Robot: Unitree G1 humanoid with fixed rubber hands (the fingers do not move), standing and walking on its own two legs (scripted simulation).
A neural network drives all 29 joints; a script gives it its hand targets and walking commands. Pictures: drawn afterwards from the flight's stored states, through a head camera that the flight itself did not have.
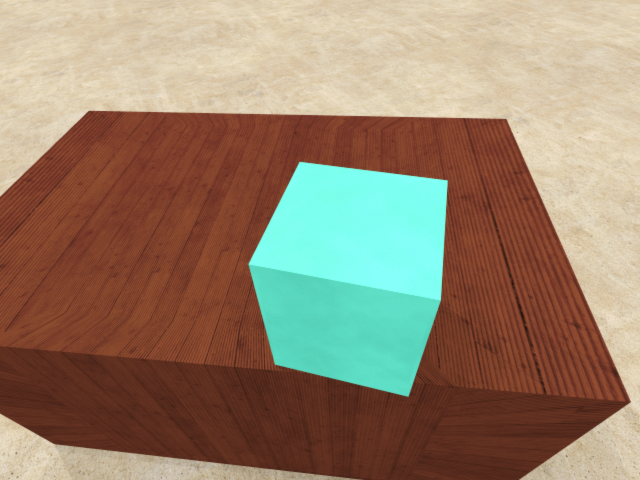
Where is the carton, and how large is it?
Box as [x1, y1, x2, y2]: [249, 162, 447, 396]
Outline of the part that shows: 299,162 249,262 249,267 275,364 408,396 440,300 447,180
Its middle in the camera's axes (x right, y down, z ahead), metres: +0.05 +0.06 +0.57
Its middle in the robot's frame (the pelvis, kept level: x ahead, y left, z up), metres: +0.40 -0.03 +0.02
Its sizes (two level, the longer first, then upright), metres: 0.210 0.200 0.250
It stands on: a pedestal, 0.65 m high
